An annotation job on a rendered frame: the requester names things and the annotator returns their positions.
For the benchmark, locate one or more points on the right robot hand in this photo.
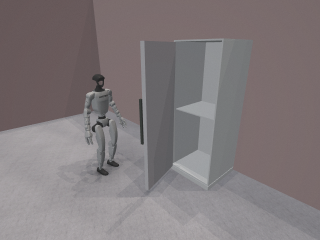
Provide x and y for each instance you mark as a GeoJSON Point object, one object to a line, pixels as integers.
{"type": "Point", "coordinates": [89, 135]}

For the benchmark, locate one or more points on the robot torso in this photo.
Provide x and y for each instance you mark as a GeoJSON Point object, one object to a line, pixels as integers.
{"type": "Point", "coordinates": [100, 105]}

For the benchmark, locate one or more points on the handle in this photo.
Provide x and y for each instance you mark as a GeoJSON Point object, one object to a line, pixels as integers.
{"type": "Point", "coordinates": [141, 121]}

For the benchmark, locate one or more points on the left robot forearm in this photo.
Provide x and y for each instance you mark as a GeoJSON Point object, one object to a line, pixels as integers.
{"type": "Point", "coordinates": [116, 111]}

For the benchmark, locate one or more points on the fridge door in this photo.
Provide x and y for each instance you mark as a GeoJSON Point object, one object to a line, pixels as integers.
{"type": "Point", "coordinates": [158, 61]}

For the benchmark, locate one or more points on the robot head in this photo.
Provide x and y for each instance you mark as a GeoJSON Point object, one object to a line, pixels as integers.
{"type": "Point", "coordinates": [97, 78]}

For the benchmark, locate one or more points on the left robot hand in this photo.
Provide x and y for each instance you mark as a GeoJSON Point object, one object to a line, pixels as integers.
{"type": "Point", "coordinates": [122, 122]}

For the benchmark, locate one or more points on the robot right upper arm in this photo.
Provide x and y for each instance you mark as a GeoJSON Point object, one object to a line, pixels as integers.
{"type": "Point", "coordinates": [89, 97]}

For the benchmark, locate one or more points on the right robot forearm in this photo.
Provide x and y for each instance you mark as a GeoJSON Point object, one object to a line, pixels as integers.
{"type": "Point", "coordinates": [86, 120]}

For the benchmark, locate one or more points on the robot left upper arm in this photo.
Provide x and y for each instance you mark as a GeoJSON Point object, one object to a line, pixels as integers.
{"type": "Point", "coordinates": [110, 98]}

